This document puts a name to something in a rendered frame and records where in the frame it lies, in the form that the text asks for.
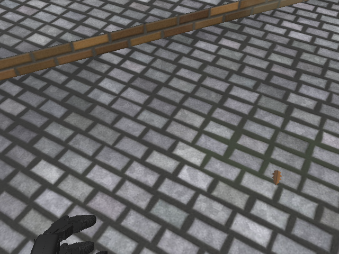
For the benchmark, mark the left robot hand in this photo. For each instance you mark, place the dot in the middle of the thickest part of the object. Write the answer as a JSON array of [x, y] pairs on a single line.
[[49, 241]]

